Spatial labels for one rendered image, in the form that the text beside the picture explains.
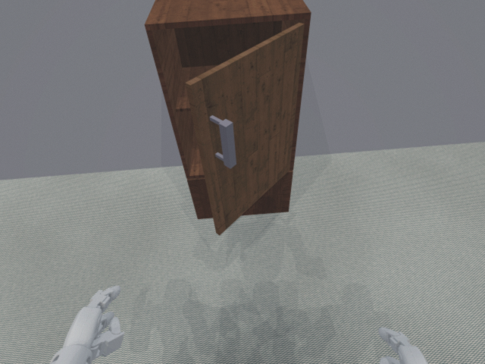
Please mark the robot left forearm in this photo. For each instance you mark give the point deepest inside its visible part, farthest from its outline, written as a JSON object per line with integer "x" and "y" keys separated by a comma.
{"x": 73, "y": 354}

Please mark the robot right hand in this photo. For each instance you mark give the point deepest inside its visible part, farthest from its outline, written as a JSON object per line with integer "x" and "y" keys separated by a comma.
{"x": 408, "y": 354}

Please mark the robot left hand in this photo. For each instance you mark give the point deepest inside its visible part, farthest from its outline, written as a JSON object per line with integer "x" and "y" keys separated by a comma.
{"x": 89, "y": 324}

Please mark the handle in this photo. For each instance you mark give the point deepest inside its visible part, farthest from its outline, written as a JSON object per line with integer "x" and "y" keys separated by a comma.
{"x": 227, "y": 142}

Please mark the cupboard door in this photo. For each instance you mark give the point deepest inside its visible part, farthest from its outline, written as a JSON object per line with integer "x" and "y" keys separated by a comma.
{"x": 257, "y": 91}

